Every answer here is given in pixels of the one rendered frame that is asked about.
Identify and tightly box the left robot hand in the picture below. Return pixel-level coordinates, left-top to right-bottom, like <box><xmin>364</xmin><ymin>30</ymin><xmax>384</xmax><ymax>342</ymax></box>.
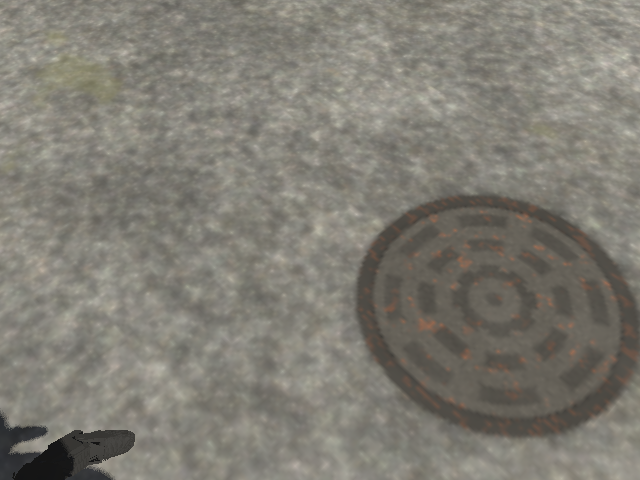
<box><xmin>12</xmin><ymin>430</ymin><xmax>135</xmax><ymax>480</ymax></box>

